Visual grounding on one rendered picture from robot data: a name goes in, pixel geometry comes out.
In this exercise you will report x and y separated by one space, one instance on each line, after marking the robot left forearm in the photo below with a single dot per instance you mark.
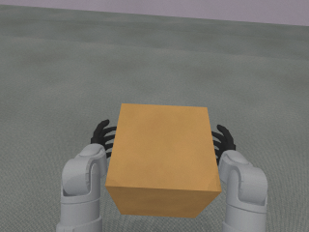
80 191

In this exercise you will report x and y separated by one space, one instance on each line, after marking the right robot hand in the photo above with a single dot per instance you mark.
227 142

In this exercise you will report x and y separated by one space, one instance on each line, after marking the carton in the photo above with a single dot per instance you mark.
163 162

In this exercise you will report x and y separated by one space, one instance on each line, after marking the left robot hand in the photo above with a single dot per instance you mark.
100 138

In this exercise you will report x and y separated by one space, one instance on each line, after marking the robot right forearm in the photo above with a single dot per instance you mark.
246 194

